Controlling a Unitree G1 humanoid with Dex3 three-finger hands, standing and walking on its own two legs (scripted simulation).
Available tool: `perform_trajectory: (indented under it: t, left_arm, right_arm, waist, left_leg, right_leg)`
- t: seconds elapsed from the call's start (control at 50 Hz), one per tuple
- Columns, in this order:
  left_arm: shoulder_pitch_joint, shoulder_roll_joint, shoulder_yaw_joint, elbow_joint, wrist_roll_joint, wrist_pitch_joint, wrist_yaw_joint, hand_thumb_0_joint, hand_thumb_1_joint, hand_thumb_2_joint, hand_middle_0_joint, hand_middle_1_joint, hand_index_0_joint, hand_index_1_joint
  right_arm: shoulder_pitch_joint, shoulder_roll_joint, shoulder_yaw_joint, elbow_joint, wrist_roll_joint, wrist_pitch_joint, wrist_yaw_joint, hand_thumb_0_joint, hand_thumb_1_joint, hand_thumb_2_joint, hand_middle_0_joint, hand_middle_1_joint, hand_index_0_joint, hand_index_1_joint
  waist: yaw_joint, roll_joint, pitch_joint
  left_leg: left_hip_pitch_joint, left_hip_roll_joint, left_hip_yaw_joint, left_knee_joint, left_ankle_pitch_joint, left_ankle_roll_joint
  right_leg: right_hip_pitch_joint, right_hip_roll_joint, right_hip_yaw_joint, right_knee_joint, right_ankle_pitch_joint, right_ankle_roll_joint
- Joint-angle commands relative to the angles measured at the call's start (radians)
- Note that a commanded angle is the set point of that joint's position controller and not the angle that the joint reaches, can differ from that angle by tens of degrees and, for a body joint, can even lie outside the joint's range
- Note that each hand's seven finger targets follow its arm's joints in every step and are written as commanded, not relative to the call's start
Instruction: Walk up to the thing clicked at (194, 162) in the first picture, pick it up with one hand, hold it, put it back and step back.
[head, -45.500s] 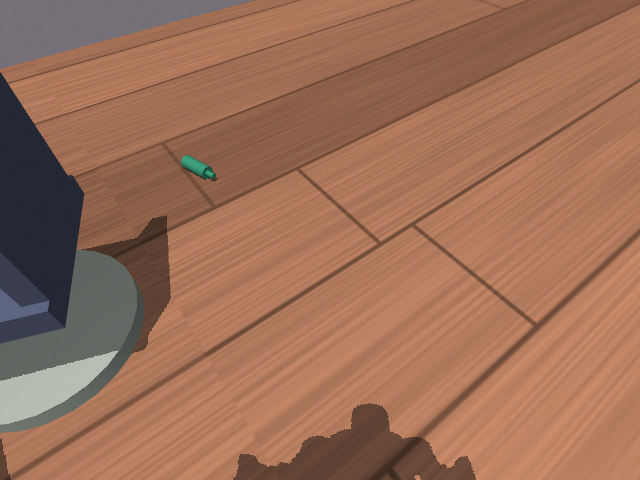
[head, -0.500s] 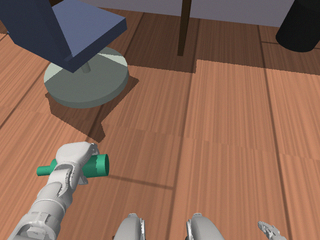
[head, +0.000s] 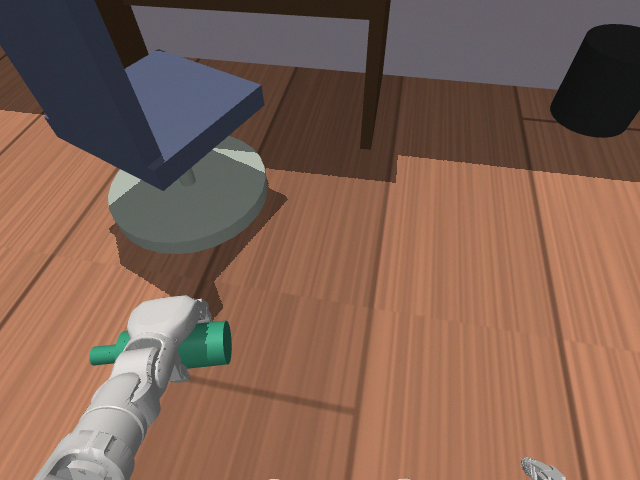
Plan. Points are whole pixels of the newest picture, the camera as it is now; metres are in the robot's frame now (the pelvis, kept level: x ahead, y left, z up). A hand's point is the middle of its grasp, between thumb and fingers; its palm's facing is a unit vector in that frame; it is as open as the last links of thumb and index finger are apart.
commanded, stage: hold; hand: left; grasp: from above
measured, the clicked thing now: (161, 349) +0.32 +0.25 -0.09
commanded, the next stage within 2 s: crouch in 1.82 s
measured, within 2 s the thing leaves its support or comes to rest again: neither
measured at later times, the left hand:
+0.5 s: hand (174, 336) +0.32 +0.22 -0.04, palm faces -0.45 -0.06 -0.89, open 9.0 cm
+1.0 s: hand (172, 339) +0.30 +0.21 -0.02, palm faces -0.45 -0.05 -0.89, open 9.1 cm
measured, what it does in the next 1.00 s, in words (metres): stands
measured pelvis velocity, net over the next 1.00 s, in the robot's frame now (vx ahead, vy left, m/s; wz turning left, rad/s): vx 0.01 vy -0.01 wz -0.01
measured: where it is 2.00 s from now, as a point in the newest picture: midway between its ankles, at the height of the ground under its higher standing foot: outside the picture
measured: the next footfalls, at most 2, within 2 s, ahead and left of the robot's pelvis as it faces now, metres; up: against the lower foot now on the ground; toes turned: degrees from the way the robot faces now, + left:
none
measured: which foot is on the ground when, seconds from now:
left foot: down 0.00-1.00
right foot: down 0.00-1.00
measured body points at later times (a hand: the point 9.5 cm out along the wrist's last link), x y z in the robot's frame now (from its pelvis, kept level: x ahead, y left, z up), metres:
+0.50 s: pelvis +0.01 +0.00 +0.02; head +0.03 -0.02 +0.47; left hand +0.34 +0.22 +0.02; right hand +0.13 -0.27 -0.10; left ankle +0.02 +0.11 -0.71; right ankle +0.01 -0.14 -0.71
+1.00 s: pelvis +0.01 -0.01 +0.03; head +0.02 -0.03 +0.47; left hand +0.32 +0.21 +0.03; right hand +0.14 -0.27 -0.09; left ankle +0.02 +0.11 -0.71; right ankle +0.01 -0.14 -0.71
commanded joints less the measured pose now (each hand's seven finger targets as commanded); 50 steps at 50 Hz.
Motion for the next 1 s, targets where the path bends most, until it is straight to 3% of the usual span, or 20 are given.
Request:
perform_trajectory:
  t: [0.0,0.18,0.32,0.46,0.82,0.98]
  left_arm:
    - [-0.319,0.213,0.075,-0.182,0.013,0.0,0.026,0.0,0.662,0.658,-1.052,-0.511,-1.052,-0.513]
    - [-0.296,0.198,0.065,-0.218,-0.004,0.001,-0.02,0.0,0.668,0.656,-1.035,-0.535,-1.043,-0.528]
    - [-0.291,0.207,0.063,-0.251,-0.009,-0.006,-0.05,0.0,0.715,0.678,-1.084,-0.516,-1.086,-0.516]
    - [-0.295,0.22,0.078,-0.285,0.0,-0.008,-0.052,0.0,0.684,0.684,-1.066,-0.509,-1.064,-0.513]
    - [-0.276,0.208,0.07,-0.327,-0.014,-0.001,-0.082,0.0,0.697,0.691,-1.072,-0.515,-1.069,-0.519]
    - [-0.304,0.228,0.081,-0.377,-0.013,-0.008,-0.098,0.0,0.668,0.699,-1.05,-0.529,-1.047,-0.533]
  right_arm:
    - [-0.013,-0.157,-0.052,-0.107,0.007,-0.026,-0.006,0.0,-0.894,-0.897,0.2,0.3,0.2,0.3]
    - [-0.032,-0.154,-0.052,-0.122,0.014,-0.019,-0.003,0.0,-0.892,-0.896,0.2,0.3,0.2,0.3]
    - [-0.052,-0.156,-0.046,-0.151,0.02,-0.005,-0.006,0.0,-0.889,-0.896,0.2,0.299,0.2,0.299]
    - [-0.06,-0.152,-0.045,-0.155,0.02,0.006,-0.007,0.0,-0.893,-0.898,0.2,0.3,0.2,0.3]
    - [-0.109,-0.15,-0.038,-0.185,0.027,0.024,-0.011,0.0,-0.892,-0.897,0.2,0.3,0.199,0.299]
    - [-0.115,-0.146,-0.034,-0.182,0.029,0.027,-0.016,0.0,-0.895,-0.898,0.2,0.3,0.2,0.3]
  waist:
    - [0.005,0.02,-0.263]
    - [0.017,0.006,-0.249]
    - [0.021,-0.006,-0.206]
    - [0.029,0.001,-0.25]
    - [0.037,-0.009,-0.179]
    - [0.044,-0.003,-0.208]
  left_leg:
    - [0.242,-0.034,-0.012,-0.136,0.225,-0.007]
    - [0.285,-0.035,-0.003,-0.18,0.288,-0.006]
    - [0.302,-0.033,0.001,-0.222,0.273,-0.001]
    - [0.354,-0.04,0.012,-0.23,0.338,0.004]
    - [0.385,-0.035,0.013,-0.308,0.265,0.007]
    - [0.419,-0.035,0.015,-0.315,0.312,0.008]
  right_leg:
    - [0.098,0.047,-0.008,-0.134,0.196,-0.038]
    - [0.17,0.051,-0.002,-0.166,0.253,-0.038]
    - [0.193,0.051,-0.004,-0.204,0.24,-0.037]
    - [0.241,0.044,0.004,-0.218,0.312,-0.032]
    - [0.27,0.041,0.0,-0.289,0.232,-0.033]
    - [0.295,0.04,0.001,-0.293,0.276,-0.033]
